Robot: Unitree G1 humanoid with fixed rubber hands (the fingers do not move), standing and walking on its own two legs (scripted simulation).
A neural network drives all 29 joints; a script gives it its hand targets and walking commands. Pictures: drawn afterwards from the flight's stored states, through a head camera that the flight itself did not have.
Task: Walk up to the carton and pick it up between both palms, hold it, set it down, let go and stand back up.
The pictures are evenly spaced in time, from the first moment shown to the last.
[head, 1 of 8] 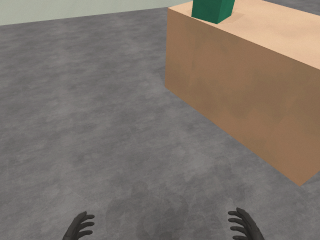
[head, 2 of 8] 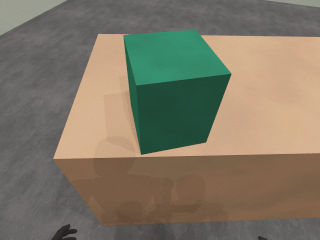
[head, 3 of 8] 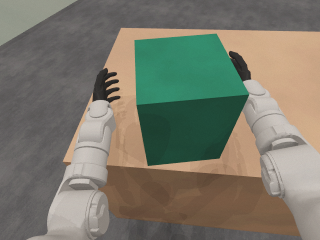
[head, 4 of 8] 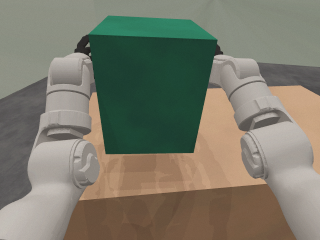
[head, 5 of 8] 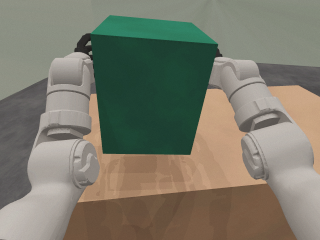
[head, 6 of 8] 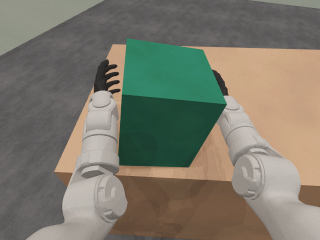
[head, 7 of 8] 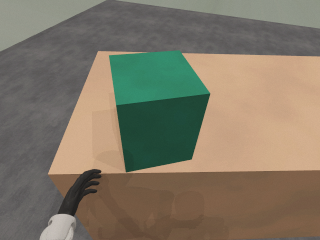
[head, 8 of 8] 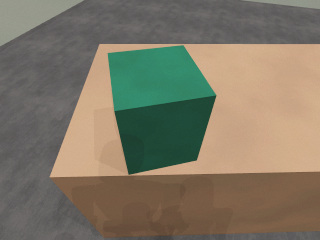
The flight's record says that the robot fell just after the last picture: no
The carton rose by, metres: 0.25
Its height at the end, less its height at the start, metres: +0.00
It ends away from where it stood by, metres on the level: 0.03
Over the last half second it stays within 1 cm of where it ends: yes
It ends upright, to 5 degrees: yes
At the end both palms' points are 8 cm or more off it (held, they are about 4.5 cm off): yes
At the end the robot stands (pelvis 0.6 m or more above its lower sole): yes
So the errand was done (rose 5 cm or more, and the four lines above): yes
